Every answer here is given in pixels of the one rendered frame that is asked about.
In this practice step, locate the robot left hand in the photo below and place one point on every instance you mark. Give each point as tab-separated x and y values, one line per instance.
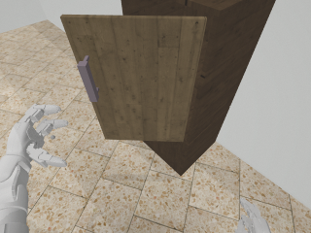
23	134

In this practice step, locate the cupboard door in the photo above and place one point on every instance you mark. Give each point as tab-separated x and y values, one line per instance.
145	68

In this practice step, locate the robot right hand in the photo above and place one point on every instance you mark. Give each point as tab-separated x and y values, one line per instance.
253	222

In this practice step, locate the left robot forearm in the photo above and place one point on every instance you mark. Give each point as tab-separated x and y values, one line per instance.
14	176

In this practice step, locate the handle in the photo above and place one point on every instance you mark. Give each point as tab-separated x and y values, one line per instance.
87	78

